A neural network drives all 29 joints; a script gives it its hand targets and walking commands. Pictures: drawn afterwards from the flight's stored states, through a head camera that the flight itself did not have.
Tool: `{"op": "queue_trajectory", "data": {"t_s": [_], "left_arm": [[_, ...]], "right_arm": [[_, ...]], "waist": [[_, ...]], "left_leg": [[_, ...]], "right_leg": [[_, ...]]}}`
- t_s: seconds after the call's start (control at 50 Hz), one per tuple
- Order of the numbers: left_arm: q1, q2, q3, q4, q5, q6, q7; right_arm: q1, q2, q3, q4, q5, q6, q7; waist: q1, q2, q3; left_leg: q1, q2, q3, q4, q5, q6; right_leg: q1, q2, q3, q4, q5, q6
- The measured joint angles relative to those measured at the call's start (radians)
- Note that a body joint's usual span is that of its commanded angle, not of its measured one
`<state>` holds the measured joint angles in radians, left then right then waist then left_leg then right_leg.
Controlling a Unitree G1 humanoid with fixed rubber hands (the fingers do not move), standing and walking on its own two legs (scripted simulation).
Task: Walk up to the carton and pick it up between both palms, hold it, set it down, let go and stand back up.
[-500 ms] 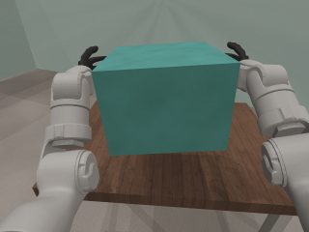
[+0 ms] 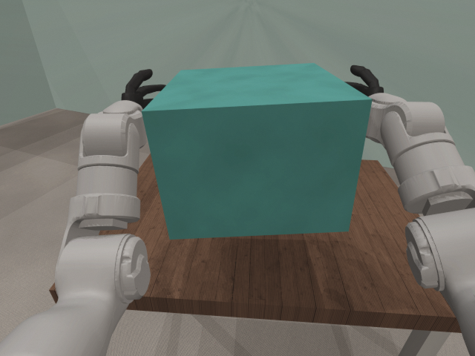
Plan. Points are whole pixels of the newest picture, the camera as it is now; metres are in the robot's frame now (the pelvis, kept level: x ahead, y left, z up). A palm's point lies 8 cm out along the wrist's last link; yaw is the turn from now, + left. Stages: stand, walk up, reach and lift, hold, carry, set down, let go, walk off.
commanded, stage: hold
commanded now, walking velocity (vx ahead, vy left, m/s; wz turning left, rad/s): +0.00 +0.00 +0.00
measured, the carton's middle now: (252, 138) +0.40 -0.01 +0.28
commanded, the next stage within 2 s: none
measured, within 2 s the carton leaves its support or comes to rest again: neither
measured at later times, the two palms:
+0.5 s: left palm (133, 111) +0.36 +0.18 +0.33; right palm (368, 108) +0.36 -0.18 +0.34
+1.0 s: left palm (134, 115) +0.36 +0.18 +0.33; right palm (369, 110) +0.36 -0.18 +0.34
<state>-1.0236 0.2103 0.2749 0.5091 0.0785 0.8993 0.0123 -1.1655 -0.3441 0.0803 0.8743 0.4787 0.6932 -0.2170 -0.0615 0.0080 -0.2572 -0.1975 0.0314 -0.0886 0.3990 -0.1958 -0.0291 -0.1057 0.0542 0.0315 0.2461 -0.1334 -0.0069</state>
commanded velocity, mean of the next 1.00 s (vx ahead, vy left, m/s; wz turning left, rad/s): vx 0.00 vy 0.00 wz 0.00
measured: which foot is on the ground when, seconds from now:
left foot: down 0.00-1.00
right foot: down 0.00-1.00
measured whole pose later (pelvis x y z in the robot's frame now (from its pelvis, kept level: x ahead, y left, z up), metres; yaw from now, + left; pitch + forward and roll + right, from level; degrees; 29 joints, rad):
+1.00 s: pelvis +0.00 +0.00 +0.00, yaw +0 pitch +0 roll -2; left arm -1.05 0.20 0.30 0.57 0.09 0.89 0.01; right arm -1.19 -0.34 0.08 0.93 0.47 0.70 -0.21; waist -0.06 0.01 -0.26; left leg -0.20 0.03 -0.09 0.39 -0.19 -0.03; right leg -0.11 0.06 0.05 0.24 -0.13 -0.01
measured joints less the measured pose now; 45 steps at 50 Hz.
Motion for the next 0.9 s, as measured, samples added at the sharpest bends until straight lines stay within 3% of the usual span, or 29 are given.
{"op": "queue_trajectory", "data": {"t_s": [0.42,0.9], "left_arm": [[-0.078,0.012,0.027,0.132,0.008,-0.025,-0.011],[-0.024,-0.006,0.017,0.053,0.011,-0.005,-0.004]], "right_arm": [[-0.064,0.007,-0.02,0.097,-0.035,0.006,0.015],[-0.024,0.0,-0.001,0.052,-0.007,0.008,0.01]], "waist": [[0.014,0.004,-0.015],[0.004,0.002,-0.004]], "left_leg": [[-0.018,-0.003,-0.003,-0.017,0.02,0.0],[0.001,-0.004,-0.004,-0.005,0.004,0.003]], "right_leg": [[-0.027,-0.001,0.005,0.002,0.01,-0.001],[0.0,0.001,0.013,-0.003,0.003,0.002]]}}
